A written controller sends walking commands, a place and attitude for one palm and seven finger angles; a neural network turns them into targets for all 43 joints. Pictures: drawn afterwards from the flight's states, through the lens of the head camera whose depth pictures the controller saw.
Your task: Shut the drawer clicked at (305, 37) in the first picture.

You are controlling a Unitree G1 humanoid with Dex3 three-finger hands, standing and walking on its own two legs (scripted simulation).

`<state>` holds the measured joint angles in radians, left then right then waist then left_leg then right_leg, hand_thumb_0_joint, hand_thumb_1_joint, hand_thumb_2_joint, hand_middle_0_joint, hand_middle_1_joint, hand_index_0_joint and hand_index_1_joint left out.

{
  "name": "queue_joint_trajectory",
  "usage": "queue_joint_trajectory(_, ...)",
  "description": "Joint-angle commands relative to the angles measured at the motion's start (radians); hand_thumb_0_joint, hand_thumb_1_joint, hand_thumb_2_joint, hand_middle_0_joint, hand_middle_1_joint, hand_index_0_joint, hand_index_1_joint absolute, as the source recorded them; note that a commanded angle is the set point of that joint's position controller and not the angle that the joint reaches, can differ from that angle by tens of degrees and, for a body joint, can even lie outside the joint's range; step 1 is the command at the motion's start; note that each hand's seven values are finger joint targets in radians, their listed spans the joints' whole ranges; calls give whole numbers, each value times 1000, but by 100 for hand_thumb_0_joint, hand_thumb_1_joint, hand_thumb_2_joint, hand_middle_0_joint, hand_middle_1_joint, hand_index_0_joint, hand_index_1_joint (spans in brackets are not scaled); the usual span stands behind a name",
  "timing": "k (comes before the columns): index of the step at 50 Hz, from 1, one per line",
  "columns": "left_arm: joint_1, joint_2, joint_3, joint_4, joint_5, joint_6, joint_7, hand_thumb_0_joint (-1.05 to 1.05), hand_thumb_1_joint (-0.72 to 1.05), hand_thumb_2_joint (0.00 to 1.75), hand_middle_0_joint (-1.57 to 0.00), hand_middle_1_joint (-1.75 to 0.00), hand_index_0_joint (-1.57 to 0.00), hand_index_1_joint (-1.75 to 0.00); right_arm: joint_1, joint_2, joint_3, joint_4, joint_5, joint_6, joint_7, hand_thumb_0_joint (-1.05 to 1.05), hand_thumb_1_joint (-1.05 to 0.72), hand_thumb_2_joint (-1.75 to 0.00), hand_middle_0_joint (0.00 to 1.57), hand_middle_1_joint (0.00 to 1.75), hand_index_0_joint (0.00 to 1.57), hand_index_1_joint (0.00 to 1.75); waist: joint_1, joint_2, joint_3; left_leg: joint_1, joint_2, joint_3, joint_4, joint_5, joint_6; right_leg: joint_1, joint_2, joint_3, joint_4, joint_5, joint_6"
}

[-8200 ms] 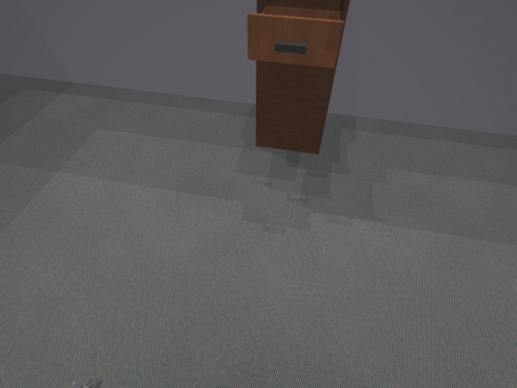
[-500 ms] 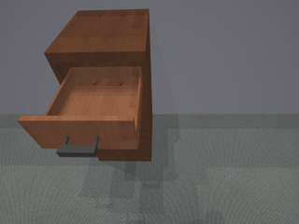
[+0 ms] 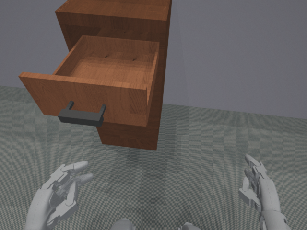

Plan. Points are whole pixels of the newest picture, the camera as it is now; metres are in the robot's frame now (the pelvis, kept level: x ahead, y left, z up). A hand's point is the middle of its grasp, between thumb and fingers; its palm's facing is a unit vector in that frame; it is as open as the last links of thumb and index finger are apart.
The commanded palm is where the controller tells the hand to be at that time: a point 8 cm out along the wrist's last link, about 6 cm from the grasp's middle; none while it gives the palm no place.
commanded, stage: raise the hand and make a fist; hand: left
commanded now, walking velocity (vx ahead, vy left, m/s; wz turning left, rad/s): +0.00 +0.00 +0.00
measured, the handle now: (84, 111) +0.40 +0.24 +0.07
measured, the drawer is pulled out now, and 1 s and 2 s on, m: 0.30 0.30 0.30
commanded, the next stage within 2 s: bring the fist close to the handle in 1.44 s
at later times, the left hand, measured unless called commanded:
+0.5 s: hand (68, 179) +0.20 +0.20 +0.10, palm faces -0.02 -1.00 -0.05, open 3.4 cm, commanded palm +0.16 +0.25 +0.11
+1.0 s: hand (57, 165) +0.20 +0.20 +0.15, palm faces +0.02 -0.99 -0.10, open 3.2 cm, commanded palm +0.17 +0.26 +0.17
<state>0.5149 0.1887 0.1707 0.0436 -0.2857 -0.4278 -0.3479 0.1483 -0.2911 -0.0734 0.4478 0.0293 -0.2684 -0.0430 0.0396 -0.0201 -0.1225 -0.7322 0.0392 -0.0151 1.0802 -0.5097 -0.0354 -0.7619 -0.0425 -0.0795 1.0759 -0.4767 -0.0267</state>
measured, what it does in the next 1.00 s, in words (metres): stands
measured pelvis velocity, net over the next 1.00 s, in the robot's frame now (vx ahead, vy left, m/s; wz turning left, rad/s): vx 0.03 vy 0.02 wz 0.01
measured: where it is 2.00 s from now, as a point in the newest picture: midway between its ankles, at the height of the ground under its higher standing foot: outside the picture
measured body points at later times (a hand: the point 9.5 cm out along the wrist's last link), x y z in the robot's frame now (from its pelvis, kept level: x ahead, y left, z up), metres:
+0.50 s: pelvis +0.01 +0.03 +0.02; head +0.04 +0.03 +0.47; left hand +0.19 +0.25 +0.10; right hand +0.16 -0.21 -0.05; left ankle +0.02 +0.14 -0.66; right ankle +0.04 -0.10 -0.66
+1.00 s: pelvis +0.03 +0.02 +0.04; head +0.02 +0.01 +0.49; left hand +0.20 +0.26 +0.16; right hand +0.23 -0.18 -0.01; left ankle +0.02 +0.14 -0.66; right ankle +0.04 -0.10 -0.66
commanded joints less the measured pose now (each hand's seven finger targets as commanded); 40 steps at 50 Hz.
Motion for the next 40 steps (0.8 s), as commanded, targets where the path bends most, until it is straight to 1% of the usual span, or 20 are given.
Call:
queue_joint_trajectory(1, -227, 152, 42, -425, 10, -100, 43, 0, 90, 90, -68, -82, -68, -82, 48, -64, 6, -102, -5, -34, -18, 0, -90, -90, 20, 30, 20, 30, -78, 54, -130, 30, -37, 6, -103, 168, 65, 103, 40, 105, -230, 59, 9)
queue_joint_trajectory(3, -213, 124, -5, -404, 16, -77, 29, 0, 90, 90, -72, -86, -72, -86, 40, -66, 20, -93, 2, -43, -22, 0, -90, -90, 20, 30, 20, 30, -84, 117, -87, 35, -38, -5, -127, 132, 63, 82, 43, 84, -237, 26, 5)
queue_joint_trajectory(5, -183, 157, 27, -329, 13, -18, 19, 0, 90, 90, -76, -91, -76, -91, 27, -67, 27, -79, 8, -43, -29, 0, -90, -90, 20, 30, 20, 30, -80, 47, -74, 18, -34, -14, -145, 115, 64, 109, 48, 84, -267, -15, 10)
queue_joint_trajectory(7, -128, 165, 57, -337, 4, 41, 12, 0, 90, 90, -80, -95, -80, -95, 21, -61, 28, -86, 15, -44, -31, 0, -90, -90, 20, 30, 20, 30, -47, 82, -131, 47, -40, -12, -179, 134, 60, 163, 40, 76, -281, 0, 11)
queue_joint_trajectory(9, -63, 159, 82, -344, -8, 95, 27, 0, 90, 90, -84, -99, -84, -99, 4, -47, 30, -93, 16, -44, -29, 0, -90, -90, 20, 30, 20, 30, -21, 64, -155, 63, -43, -13, -212, 164, 56, 216, 36, 60, -288, 29, 13)
queue_joint_trajectory(10, -35, 163, 99, -309, -14, 118, 37, 0, 90, 90, -86, -101, -86, -101, -17, -41, 34, -88, 14, -40, -28, 0, -90, -90, 20, 30, 20, 30, -14, 26, -138, 54, -42, -17, -220, 171, 57, 230, 41, 53, -291, 31, 13)
queue_joint_trajectory(11, -36, 164, 108, -347, -15, 122, 48, 0, 90, 90, -88, -104, -88, -104, -8, -38, 35, -88, 13, -39, -25, 0, -90, -90, 20, 30, 20, 30, -10, 33, -148, 69, -42, -18, -233, 190, 56, 238, 41, 45, -289, 57, 14)
queue_joint_trajectory(13, -18, 142, 87, -389, -13, 123, 72, 0, 90, 90, -92, -108, -92, -108, -11, -34, 39, -91, 11, -44, -20, 0, -90, -90, 20, 30, 20, 30, -9, 55, -112, 81, -40, -17, -259, 180, 52, 225, 42, 24, -290, 51, 13)
queue_joint_trajectory(14, -21, 140, 84, -410, -11, 117, 87, 0, 90, 90, -94, -110, -94, -110, -10, -33, 40, -89, 8, -49, -18, 0, -90, -90, 20, 30, 20, 30, -11, 47, -103, 85, -39, -22, -271, 170, 50, 220, 43, 15, -289, 40, 13)
queue_joint_trajectory(15, -11, 145, 80, -410, -6, 109, 98, 0, 90, 90, -96, -112, -96, -112, -17, -36, 42, -89, 5, -53, -16, 0, -90, -90, 20, 30, 20, 30, -9, 4, -87, 84, -34, -27, -278, 172, 53, 224, 49, 9, -288, 37, 11)
queue_joint_trajectory(17, 17, 111, 39, -451, 4, 92, 110, 0, 90, 90, -100, -117, -100, -117, 8, -39, 39, -93, 4, -65, -9, 0, -90, -90, 20, 30, 20, 30, -16, 38, -91, 110, -37, -21, -287, 168, 52, 211, 47, 3, -288, 45, 13)
queue_joint_trajectory(18, 7, 117, 36, -463, 10, 86, 116, 0, 90, 90, -102, -119, -102, -119, 15, -43, 40, -90, 5, -70, -7, 0, -90, -90, 20, 30, 20, 30, -21, 61, -79, 115, -36, -20, -293, 158, 50, 203, 46, -2, -288, 41, 12)
queue_joint_trajectory(20, 12, 117, 18, -494, 21, 75, 130, 0, 90, 90, -106, -123, -106, -123, 14, -50, 40, -91, 3, -79, -6, 0, -90, -90, 20, 30, 20, 30, -27, 24, -75, 125, -33, -26, -296, 162, 53, 207, 48, -7, -284, 54, 12)
queue_joint_trajectory(22, 30, 96, -15, -538, 33, 74, 141, 0, 90, 90, -110, -127, -110, -127, 33, -50, 39, -98, 3, -86, -2, 0, -90, -90, 20, 30, 20, 30, -28, 67, -95, 150, -36, -23, -303, 175, 52, 208, 44, -13, -280, 76, 11)
queue_joint_trajectory(25, 36, 130, 14, -537, 49, 88, 161, 0, 90, 90, -116, -134, -116, -134, 30, -54, 37, -92, 4, -76, -4, 0, -90, -90, 20, 30, 20, 30, -29, 35, -66, 149, -32, -28, -311, 183, 52, 217, 48, -18, -285, 92, 11)
queue_joint_trajectory(28, 43, 120, 11, -586, 46, 100, 164, 0, 90, 90, -122, -140, -122, -140, 37, -48, 38, -105, 10, -68, -8, 0, -90, -90, 20, 30, 20, 30, -20, 93, -78, 185, -32, -19, -321, 208, 49, 238, 45, -17, -293, 125, 9)
queue_joint_trajectory(34, 73, 114, 9, -609, 38, 146, 148, 0, 90, 90, -134, -153, -134, -153, 31, -42, 48, -109, 13, -58, -5, 0, -90, -90, 20, 30, 20, 30, -13, 84, -73, 233, -29, -16, -333, 322, 46, 297, 48, -23, -308, 261, 10)
queue_joint_trajectory(35, 62, 121, 15, -589, 37, 162, 144, 0, 90, 90, -136, -156, -136, -156, 25, -43, 52, -104, 11, -52, -5, 0, -90, -90, 20, 30, 20, 30, -18, 58, -58, 230, -30, -17, -333, 320, 50, 308, 52, -19, -318, 269, 10)
queue_joint_trajectory(38, 40, 122, 12, -625, 31, 186, 129, 0, 90, 90, -140, -160, -140, -160, 24, -41, 58, -108, 16, -54, -8, 0, -90, -90, 20, 30, 20, 30, -16, 93, -48, 261, -30, -16, -352, 324, 47, 320, 50, -21, -337, 279, 11)
queue_joint_trajectory(40, 35, 141, 33, -624, 28, 204, 127, 0, 90, 90, -140, -160, -140, -160, 16, -41, 63, -104, 15, -54, -9, 0, -90, -90, 20, 30, 20, 30, -16, 48, -43, 267, -30, -17, -358, 327, 50, 344, 53, -19, -351, 291, 12)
